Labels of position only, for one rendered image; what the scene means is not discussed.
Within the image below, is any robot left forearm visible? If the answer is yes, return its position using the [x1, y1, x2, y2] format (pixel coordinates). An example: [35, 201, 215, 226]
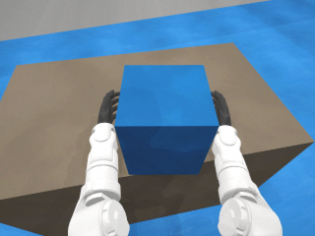
[68, 123, 121, 236]

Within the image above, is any carton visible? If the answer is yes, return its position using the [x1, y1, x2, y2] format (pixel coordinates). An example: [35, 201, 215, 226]
[114, 65, 220, 175]

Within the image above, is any right robot hand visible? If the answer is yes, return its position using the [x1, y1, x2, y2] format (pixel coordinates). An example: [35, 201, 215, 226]
[211, 90, 231, 127]

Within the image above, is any robot right forearm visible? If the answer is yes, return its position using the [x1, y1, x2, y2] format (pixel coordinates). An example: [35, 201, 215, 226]
[212, 125, 271, 209]

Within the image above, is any left robot upper arm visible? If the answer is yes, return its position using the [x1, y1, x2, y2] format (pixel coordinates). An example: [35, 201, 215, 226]
[68, 199, 130, 236]

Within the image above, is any right robot upper arm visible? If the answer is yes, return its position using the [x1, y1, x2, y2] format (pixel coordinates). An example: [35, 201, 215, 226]
[218, 197, 283, 236]

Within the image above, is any left robot hand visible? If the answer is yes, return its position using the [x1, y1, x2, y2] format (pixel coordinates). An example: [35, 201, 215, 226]
[97, 90, 120, 124]

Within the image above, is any pedestal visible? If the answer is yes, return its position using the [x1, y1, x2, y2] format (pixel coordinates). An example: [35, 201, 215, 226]
[0, 42, 314, 236]

